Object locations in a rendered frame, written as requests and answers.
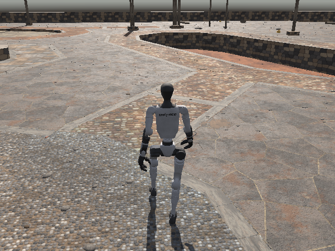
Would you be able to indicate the right robot hand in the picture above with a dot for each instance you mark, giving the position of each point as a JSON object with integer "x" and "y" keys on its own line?
{"x": 188, "y": 146}

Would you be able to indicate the right robot upper arm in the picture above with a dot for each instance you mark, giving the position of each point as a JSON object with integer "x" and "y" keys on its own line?
{"x": 185, "y": 117}

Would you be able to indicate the robot torso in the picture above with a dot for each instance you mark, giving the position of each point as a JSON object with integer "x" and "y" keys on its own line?
{"x": 167, "y": 121}

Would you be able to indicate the robot right foot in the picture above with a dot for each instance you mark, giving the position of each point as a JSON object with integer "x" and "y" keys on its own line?
{"x": 172, "y": 218}

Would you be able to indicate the left robot hand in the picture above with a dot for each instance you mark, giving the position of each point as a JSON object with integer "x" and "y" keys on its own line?
{"x": 140, "y": 161}

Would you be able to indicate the robot left forearm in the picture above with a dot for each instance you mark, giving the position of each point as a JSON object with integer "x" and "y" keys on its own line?
{"x": 144, "y": 144}

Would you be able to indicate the robot right forearm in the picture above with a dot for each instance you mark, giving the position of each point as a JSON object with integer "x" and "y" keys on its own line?
{"x": 189, "y": 135}

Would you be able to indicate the left robot upper arm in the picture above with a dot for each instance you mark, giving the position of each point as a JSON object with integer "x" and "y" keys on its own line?
{"x": 149, "y": 120}

